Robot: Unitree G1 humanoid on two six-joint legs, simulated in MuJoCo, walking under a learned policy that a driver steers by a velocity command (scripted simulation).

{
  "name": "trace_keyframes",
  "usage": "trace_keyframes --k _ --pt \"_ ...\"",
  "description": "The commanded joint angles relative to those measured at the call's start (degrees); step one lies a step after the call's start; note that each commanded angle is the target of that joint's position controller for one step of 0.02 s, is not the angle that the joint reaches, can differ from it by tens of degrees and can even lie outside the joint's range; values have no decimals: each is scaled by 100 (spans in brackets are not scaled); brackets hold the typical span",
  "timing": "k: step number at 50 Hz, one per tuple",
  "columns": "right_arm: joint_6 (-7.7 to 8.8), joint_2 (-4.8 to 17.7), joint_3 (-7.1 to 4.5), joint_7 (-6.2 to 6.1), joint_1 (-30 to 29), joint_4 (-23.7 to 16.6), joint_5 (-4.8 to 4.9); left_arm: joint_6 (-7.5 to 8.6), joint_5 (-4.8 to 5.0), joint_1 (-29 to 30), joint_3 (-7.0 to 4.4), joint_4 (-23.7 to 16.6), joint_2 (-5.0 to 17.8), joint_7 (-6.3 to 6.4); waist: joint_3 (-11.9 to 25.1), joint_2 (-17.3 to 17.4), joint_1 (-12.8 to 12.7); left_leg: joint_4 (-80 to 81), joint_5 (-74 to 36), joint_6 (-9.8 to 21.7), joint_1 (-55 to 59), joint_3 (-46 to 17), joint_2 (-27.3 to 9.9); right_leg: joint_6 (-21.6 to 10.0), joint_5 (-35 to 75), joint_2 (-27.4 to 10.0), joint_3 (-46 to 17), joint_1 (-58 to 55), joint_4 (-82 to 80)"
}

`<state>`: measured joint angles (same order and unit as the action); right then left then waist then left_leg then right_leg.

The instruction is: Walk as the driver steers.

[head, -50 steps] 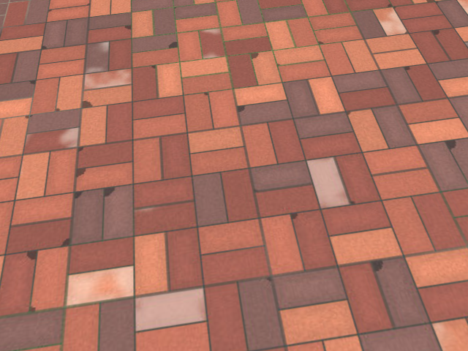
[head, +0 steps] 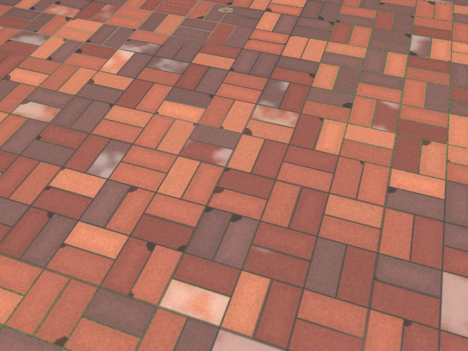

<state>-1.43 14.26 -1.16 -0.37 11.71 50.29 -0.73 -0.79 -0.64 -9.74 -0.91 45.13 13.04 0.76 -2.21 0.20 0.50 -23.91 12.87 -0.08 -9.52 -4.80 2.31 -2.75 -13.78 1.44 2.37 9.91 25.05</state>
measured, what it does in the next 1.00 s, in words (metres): stands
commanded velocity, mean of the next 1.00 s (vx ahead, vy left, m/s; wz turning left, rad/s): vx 0.00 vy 0.00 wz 0.01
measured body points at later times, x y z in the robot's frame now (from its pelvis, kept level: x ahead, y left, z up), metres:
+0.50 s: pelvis +0.01 +0.00 +0.00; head +0.01 -0.01 +0.45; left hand +0.05 +0.25 -0.14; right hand +0.03 -0.25 -0.15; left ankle +0.00 +0.12 -0.74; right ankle +0.00 -0.09 -0.74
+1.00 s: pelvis +0.01 -0.01 +0.00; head +0.02 -0.01 +0.45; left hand +0.02 +0.22 -0.15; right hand +0.00 -0.23 -0.16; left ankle +0.00 +0.12 -0.74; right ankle +0.00 -0.09 -0.74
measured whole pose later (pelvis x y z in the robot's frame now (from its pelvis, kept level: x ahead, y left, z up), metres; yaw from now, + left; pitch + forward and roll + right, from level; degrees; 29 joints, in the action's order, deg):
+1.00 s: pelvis +0.01 -0.01 +0.00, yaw -1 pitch -1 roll +0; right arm -0.4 9.6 1.0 -2.7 14.6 67.7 -0.4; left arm 0.3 -0.6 -15.7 0.3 64.1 9.4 2.2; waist -1.6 0.5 -0.2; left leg -21.8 13.0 -0.9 -7.6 -4.5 0.9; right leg -3.4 -13.2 2.8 1.7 7.8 22.1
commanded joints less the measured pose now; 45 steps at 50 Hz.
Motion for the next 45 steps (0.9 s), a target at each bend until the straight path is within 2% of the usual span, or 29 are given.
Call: trace_keyframes --k 1,10,22,33,45 --pt "90 534 -99 -56 -17 -77 8 62 -7 -60 -180 -142 689 20 198 35 -80 335 -840 104 -160 -437 -437 -133 744 -737 -784 -243 -547" --pt "116 565 -70 -120 85 547 19 95 -4 -150 -154 434 670 39 120 -19 -56 501 -870 152 -5 -468 -538 -100 653 -693 -774 -237 -708" --pt "120 392 19 -175 198 1191 25 110 3 -446 -71 1144 549 89 10 -30 -61 568 -857 174 36 -404 -575 -90 615 -665 -777 -201 -783" --pt "122 209 100 -208 350 1509 32 119 3 -680 2 1547 371 123 -59 -7 -73 540 -854 159 -30 -349 -580 -95 705 -644 -771 -206 -750" --pt "122 36 149 -237 545 1675 33 132 3 -866 38 1780 191 151 -114 -18 -74 484 -823 132 -84 -299 -582 -109 792 -629 -774 -210 -733"
Keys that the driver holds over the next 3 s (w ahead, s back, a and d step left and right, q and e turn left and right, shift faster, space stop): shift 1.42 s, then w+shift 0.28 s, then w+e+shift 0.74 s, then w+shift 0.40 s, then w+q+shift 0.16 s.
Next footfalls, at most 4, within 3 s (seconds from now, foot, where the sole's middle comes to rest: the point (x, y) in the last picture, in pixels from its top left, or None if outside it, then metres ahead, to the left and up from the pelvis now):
1.78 left None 0.17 0.14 -0.78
2.26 right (271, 342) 0.54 -0.07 -0.78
2.68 left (303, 212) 1.00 -0.21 -0.78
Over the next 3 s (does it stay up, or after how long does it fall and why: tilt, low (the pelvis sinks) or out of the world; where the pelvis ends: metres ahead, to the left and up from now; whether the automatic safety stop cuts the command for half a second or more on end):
stays up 1.00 -0.33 0.00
